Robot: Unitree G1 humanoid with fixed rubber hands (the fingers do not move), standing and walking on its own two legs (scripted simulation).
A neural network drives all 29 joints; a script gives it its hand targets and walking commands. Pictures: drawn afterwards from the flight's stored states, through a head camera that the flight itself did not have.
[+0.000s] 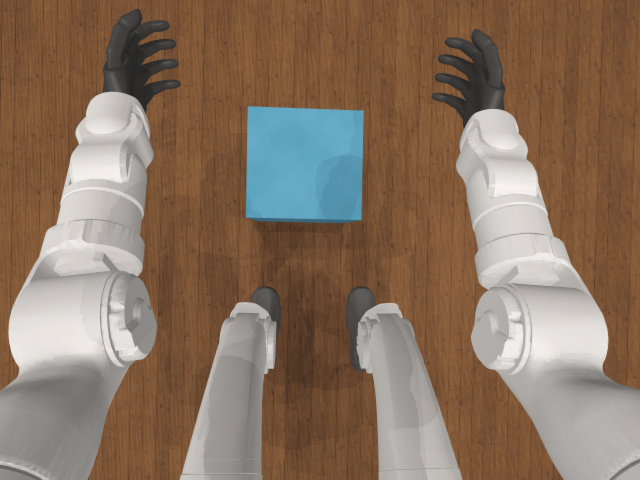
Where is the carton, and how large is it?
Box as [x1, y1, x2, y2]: [246, 106, 363, 222]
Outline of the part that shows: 248,106 246,217 257,220 317,222 348,222 360,219 363,111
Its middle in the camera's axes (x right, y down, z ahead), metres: -0.03 -0.13 +0.83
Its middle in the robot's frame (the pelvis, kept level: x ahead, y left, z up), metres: +0.48 +0.02 -0.51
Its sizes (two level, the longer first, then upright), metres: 0.210 0.200 0.250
